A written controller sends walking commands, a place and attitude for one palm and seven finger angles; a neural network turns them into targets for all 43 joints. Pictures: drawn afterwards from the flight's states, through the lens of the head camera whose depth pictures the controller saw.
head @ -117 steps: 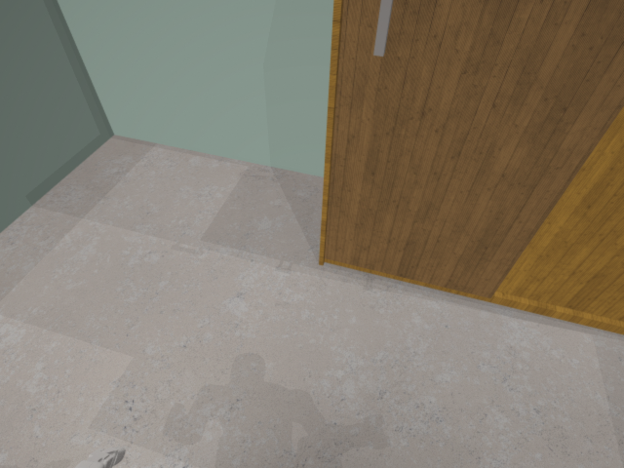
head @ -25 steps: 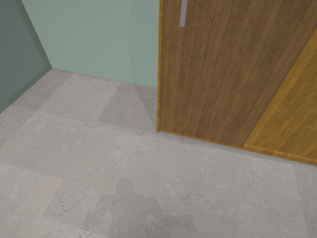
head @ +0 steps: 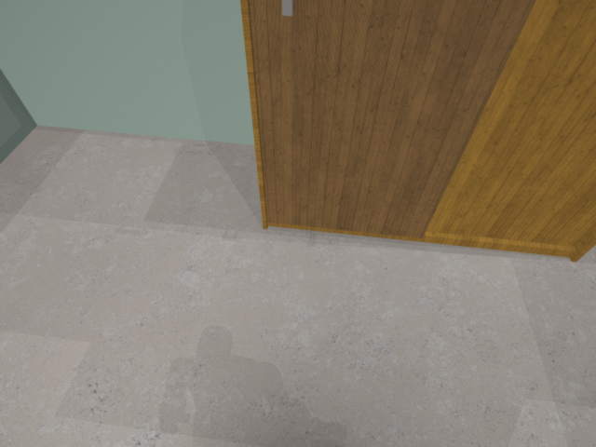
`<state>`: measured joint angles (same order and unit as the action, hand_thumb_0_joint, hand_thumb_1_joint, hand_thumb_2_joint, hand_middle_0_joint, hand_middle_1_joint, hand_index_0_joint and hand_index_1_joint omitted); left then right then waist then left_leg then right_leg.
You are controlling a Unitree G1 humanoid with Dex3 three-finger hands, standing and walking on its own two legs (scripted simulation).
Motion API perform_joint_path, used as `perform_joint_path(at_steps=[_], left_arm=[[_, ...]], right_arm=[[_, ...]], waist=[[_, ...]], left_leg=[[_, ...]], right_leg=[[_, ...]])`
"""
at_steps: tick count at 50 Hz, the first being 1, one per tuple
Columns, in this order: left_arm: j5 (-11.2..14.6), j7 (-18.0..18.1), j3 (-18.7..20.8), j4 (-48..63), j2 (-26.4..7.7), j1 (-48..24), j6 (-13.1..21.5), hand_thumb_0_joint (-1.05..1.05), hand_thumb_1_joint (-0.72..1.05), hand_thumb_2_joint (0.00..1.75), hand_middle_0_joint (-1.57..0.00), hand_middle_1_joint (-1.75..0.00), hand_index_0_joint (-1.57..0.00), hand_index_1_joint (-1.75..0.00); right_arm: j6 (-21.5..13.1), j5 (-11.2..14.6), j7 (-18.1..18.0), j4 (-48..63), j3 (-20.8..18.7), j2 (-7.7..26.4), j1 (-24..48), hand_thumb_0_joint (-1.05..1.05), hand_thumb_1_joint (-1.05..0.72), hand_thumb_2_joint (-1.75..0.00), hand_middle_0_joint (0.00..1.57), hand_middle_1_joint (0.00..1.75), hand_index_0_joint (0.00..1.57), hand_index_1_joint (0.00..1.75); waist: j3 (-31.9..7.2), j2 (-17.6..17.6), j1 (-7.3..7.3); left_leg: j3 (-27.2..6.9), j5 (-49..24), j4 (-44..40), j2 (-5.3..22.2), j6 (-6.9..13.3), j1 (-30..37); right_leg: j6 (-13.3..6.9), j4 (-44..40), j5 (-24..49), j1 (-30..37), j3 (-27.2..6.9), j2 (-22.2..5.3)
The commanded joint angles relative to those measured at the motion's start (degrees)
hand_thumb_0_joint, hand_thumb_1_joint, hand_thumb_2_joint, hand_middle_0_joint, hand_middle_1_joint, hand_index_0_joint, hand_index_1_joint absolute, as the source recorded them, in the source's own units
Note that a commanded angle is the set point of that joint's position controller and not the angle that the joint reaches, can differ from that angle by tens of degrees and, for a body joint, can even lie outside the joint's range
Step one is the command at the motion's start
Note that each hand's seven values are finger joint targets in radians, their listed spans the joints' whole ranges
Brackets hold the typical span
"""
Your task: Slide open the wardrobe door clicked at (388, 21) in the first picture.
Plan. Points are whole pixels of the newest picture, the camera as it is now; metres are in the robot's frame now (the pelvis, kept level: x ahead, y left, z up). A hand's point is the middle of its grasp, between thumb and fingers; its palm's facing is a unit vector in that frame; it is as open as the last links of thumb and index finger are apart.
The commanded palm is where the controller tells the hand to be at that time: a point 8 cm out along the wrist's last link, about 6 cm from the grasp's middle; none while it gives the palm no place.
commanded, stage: take the last steps up to it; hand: left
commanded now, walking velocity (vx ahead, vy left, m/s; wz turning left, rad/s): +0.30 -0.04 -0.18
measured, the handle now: out of the picture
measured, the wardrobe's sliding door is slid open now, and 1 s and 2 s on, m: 0.00 0.00 0.00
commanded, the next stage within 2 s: come to a stop and stand still in 1.28 s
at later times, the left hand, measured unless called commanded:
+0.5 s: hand (187, 420) +0.18 +0.18 -0.16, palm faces -0.13 -0.98 -0.15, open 7.4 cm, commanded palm none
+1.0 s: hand (231, 349) +0.30 +0.13 -0.17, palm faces -0.01 -0.99 -0.16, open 7.3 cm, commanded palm none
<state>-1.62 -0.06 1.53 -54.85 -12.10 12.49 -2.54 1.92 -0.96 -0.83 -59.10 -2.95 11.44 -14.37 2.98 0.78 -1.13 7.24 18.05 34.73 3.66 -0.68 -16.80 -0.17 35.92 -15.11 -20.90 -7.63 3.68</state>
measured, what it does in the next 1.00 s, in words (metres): walks ahead: right foot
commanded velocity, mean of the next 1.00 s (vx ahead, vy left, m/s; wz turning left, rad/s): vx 0.30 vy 0.00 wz -0.02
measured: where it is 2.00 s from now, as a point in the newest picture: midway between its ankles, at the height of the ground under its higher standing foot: (306, 363)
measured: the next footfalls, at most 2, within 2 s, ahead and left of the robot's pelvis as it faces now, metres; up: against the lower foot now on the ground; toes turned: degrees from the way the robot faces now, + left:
right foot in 0.62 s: +0.28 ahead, -0.15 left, +0.00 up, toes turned -16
left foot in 1.10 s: +0.46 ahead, +0.08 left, +0.00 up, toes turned +6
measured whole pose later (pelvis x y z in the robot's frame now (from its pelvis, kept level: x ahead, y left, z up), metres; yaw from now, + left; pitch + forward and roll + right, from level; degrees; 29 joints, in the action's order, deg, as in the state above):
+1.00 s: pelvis +0.30 -0.04 +0.01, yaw -4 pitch +0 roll -2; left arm -1.9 0.5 2.6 -63.2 -9.3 19.2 4.0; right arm -1.1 -1.6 1.0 -59.0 -4.0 10.0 -11.5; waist 0.3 -0.3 0.7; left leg 6.0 12.9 45.0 8.1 -1.2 -29.2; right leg -1.2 22.7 -16.9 -5.6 12.0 -0.4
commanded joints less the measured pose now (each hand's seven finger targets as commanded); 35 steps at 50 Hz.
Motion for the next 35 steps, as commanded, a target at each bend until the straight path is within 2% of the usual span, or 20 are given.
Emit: perform_joint_path(at_steps=[1, 4, 6, 8, 9, 10, 11, 12, 15, 19, 24, 26, 28, 29, 30, 31, 32, 33, 34, 35], left_arm=[[-0.1, 0.7, 2.3, 3.8, -8.1, 2.6, 1.3, 0.00, 0.90, 0.90, -0.20, -0.30, -0.20, -0.30], [-0.4, 0.5, 2.9, 3.6, -9.5, 4.4, 1.2, 0.00, 0.90, 0.90, -0.20, -0.30, -0.20, -0.30], [0.0, 0.7, 3.4, 3.2, -10.2, 4.5, 1.5, 0.00, 0.90, 0.90, -0.20, -0.30, -0.20, -0.30], [0.4, 0.7, 3.3, 3.0, -9.4, 3.6, 2.2, 0.00, 0.90, 0.90, -0.20, -0.30, -0.20, -0.30], [0.6, 0.6, 3.2, 3.4, -8.7, 2.2, 2.3, 0.00, 0.90, 0.90, -0.20, -0.30, -0.20, -0.30], [0.7, 0.3, 3.0, 4.2, -6.7, 0.8, 2.4, 0.00, 0.90, 0.90, -0.20, -0.30, -0.20, -0.30], [0.9, -0.3, 2.5, 5.3, -3.6, -0.7, 2.9, 0.00, 0.90, 0.90, -0.20, -0.30, -0.20, -0.30], [0.3, -0.2, 2.8, 6.4, -4.0, -4.2, 3.4, 0.00, 0.90, 0.90, -0.20, -0.30, -0.20, -0.30], [-0.5, -1.3, 3.4, 4.2, -3.7, -1.8, 3.5, 0.00, 0.90, 0.90, -0.20, -0.30, -0.20, -0.30], [-0.2, -1.8, 2.3, 2.7, -0.3, -1.8, 3.3, 0.00, 0.90, 0.90, -0.20, -0.30, -0.20, -0.30], [0.1, -2.0, 1.4, 3.6, 1.0, -8.2, 3.5, 0.00, 0.90, 0.90, -0.20, -0.30, -0.20, -0.30], [0.2, -1.9, 1.4, 3.3, 1.1, -8.5, 3.8, 0.00, 0.90, 0.90, -0.20, -0.30, -0.20, -0.30], [0.2, -1.6, 1.8, 1.7, -0.3, -4.0, 4.3, 0.00, 0.90, 0.90, -0.20, -0.30, -0.20, -0.30], [0.1, -1.5, 2.2, -0.3, -1.1, 1.4, 4.6, 0.00, 0.90, 0.90, -0.20, -0.30, -0.20, -0.30], [-0.2, -1.2, 3.1, -3.2, -3.3, 9.4, 5.3, 0.00, 0.90, 0.90, -0.20, -0.30, -0.20, -0.30], [-0.6, -0.4, 4.4, -5.4, -8.6, 16.9, 6.2, 0.00, 0.90, 0.90, -0.20, -0.30, -0.20, -0.30], [0.1, 0.3, 5.8, -6.4, -13.9, 21.5, 6.5, 0.00, 0.90, 0.90, -0.20, -0.30, -0.20, -0.30], [1.1, 0.8, 5.7, -6.0, -13.1, 18.7, 5.9, 0.00, 0.90, 0.90, -0.20, -0.30, -0.20, -0.30], [0.8, 0.8, 5.3, -5.5, -11.2, 13.5, 5.9, 0.00, 0.90, 0.90, -0.20, -0.30, -0.20, -0.30], [0.9, 1.0, 4.3, -4.6, -8.0, 9.7, 5.9, 0.00, 0.90, 0.90, -0.20, -0.30, -0.20, -0.30]], right_arm=[[-1.6, 0.0, -0.5, 4.8, -1.7, 7.8, 0.3, 0.00, -0.90, -0.90, 0.20, 0.30, 0.20, 0.30], [-1.6, -0.4, 0.0, 4.7, -1.4, 6.5, -1.3, 0.00, -0.90, -0.90, 0.20, 0.30, 0.20, 0.30], [-2.0, -0.3, 0.1, 3.9, -1.0, 5.2, -2.5, 0.00, -0.90, -0.90, 0.20, 0.30, 0.20, 0.30], [-3.0, -0.1, 0.1, 2.8, -0.7, 4.6, -5.8, 0.00, -0.90, -0.90, 0.20, 0.30, 0.20, 0.30], [-3.5, -0.1, 0.0, 2.1, -0.6, 4.9, -8.2, 0.00, -0.90, -0.90, 0.20, 0.30, 0.20, 0.30], [-4.0, -0.3, -0.3, 1.2, -1.0, 6.8, -10.3, 0.00, -0.90, -0.90, 0.20, 0.30, 0.20, 0.30], [-4.5, -0.8, -0.7, 0.7, -2.2, 11.1, -13.8, 0.00, -0.90, -0.90, 0.20, 0.30, 0.20, 0.30], [-4.9, -0.6, -0.8, 0.6, -2.4, 12.1, -14.5, 0.00, -0.90, -0.90, 0.20, 0.30, 0.20, 0.30], [-5.7, -0.6, -0.6, 1.5, -1.1, 8.2, -10.2, 0.00, -0.90, -0.90, 0.20, 0.30, 0.20, 0.30], [-6.6, -0.5, -1.1, -1.1, 0.1, 5.2, -14.1, 0.00, -0.90, -0.90, 0.20, 0.30, 0.20, 0.30], [-6.4, -0.9, -1.3, -4.1, 0.2, 4.4, -18.4, 0.00, -0.90, -0.90, 0.20, 0.30, 0.20, 0.30], [-6.2, -0.9, -1.2, -4.7, 0.0, 4.8, -18.0, 0.00, -0.90, -0.90, 0.20, 0.30, 0.20, 0.30], [-6.0, -0.6, -1.2, -5.3, -0.3, 5.7, -17.1, 0.00, -0.90, -0.90, 0.20, 0.30, 0.20, 0.30], [-6.0, -0.2, -1.3, -5.3, -0.4, 6.0, -16.1, 0.00, -0.90, -0.90, 0.20, 0.30, 0.20, 0.30], [-6.1, 0.2, -1.0, -5.3, -0.6, 5.9, -14.9, 0.00, -0.90, -0.90, 0.20, 0.30, 0.20, 0.30], [-6.2, 0.9, -0.3, -4.8, -0.2, 3.3, -15.9, 0.00, -0.90, -0.90, 0.20, 0.30, 0.20, 0.30], [-6.4, 1.2, -0.4, -3.0, 0.3, -0.1, -18.0, 0.00, -0.90, -0.90, 0.20, 0.30, 0.20, 0.30], [-5.8, 1.2, -0.7, -1.5, -0.1, 1.9, -12.9, 0.00, -0.90, -0.90, 0.20, 0.30, 0.20, 0.30], [-5.6, 1.0, -0.3, -2.3, -0.4, 0.4, -10.7, 0.00, -0.90, -0.90, 0.20, 0.30, 0.20, 0.30], [-5.4, 0.7, -0.2, -1.9, -0.5, 0.1, -8.1, 0.00, -0.90, -0.90, 0.20, 0.30, 0.20, 0.30]], waist=[[-4.0, 1.0, 1.04], [-2.3, 8.6, 1.54], [-0.1, 11.4, 0.99], [-1.6, 8.9, -0.75], [-2.3, 7.0, -2.01], [-0.7, 0.9, -3.11], [0.2, -11.8, -4.65], [4.2, -14.9, -5.18], [7.2, -5.2, -1.62], [6.9, -7.1, -1.21], [6.8, -9.9, -2.96], [6.0, -10.6, -2.47], [2.2, -10.0, 0.20], [-0.7, -9.1, 2.78], [-5.3, -6.6, 6.60], [-11.6, 2.8, 9.40], [-18.7, 14.4, 8.80], [-14.2, 6.5, 8.92], [-9.2, 7.5, 7.15], [-3.1, 2.6, 5.86]], left_leg=[[-6.1, 10.1, -5.3, 3.8, 2.1, 2.1], [-3.7, 16.9, 1.8, -0.3, 1.5, -0.1], [-2.6, 11.2, 5.8, -2.4, 1.0, -0.7], [-4.0, 8.5, 0.6, -1.8, 1.6, 4.1], [-5.4, 9.0, -5.4, -0.5, 2.2, 9.7], [-11.7, 13.4, -12.7, 4.1, 4.1, 16.3], [-26.6, 21.6, -22.4, 14.5, 8.1, 21.1], [-33.0, 20.8, -28.0, 22.5, 11.1, 17.7], [-22.4, 11.5, -27.7, 18.4, 10.8, 10.6], [-9.2, -16.5, -23.9, 12.5, 8.8, 15.2], [-3.9, -29.7, -21.1, 11.6, 7.9, 17.9], [-2.6, -33.6, -19.5, 11.8, 7.7, 17.6], [-1.8, -44.1, -13.2, 12.1, 7.1, 17.4], [-0.4, -45.9, -7.5, 11.2, 6.0, 16.0], [0.8, -41.9, 2.0, 9.4, 4.2, 11.3], [2.5, -23.6, 16.9, 5.9, 2.1, -1.9], [0.3, 14.6, 35.8, -2.2, 0.2, -13.6], [-6.3, 14.5, 42.3, 0.1, 2.0, -15.9], [-6.9, 9.4, 44.4, 2.8, 2.2, -17.1], [-7.2, 5.5, 43.6, 4.4, 2.0, -17.9]], right_leg=[[-3.1, -8.6, -4.5, -2.4, -7.9, -6.3], [-5.6, -18.8, -29.0, -4.2, -16.6, -8.7], [-7.9, -23.2, -29.9, -4.4, -22.3, -11.6], [-8.2, -19.8, -24.4, -4.4, -19.7, -10.5], [-7.1, -15.9, -22.8, -7.7, -15.4, -8.3], [-5.2, -7.8, -20.7, -15.5, -9.7, -4.0], [-2.4, 8.1, -15.0, -23.6, 0.0, 1.6], [-1.0, 17.6, -12.5, -26.3, 4.9, -2.5], [-0.3, 24.6, -5.6, -22.4, 5.3, -7.1], [0.7, 21.8, 0.2, -20.6, 10.2, -7.8], [-0.1, 8.2, 1.5, -15.9, 15.0, -7.6], [-0.8, 3.7, 1.5, -11.4, 16.8, -6.3], [-2.3, -0.8, 1.1, -2.1, 17.9, -4.1], [-2.7, -3.7, 4.4, 5.5, 18.4, -3.2], [-3.5, -6.7, 8.3, 17.5, 17.0, -3.9], [-7.1, -8.1, 7.4, 32.6, 4.8, -15.3], [-13.3, -13.9, 13.0, 40.7, -19.2, -30.9], [-14.8, -18.3, 10.9, 34.5, -18.9, -31.5], [-13.2, -19.7, 4.4, 27.2, -14.2, -29.1], [-11.9, -21.3, 2.7, 18.6, -10.7, -27.7]])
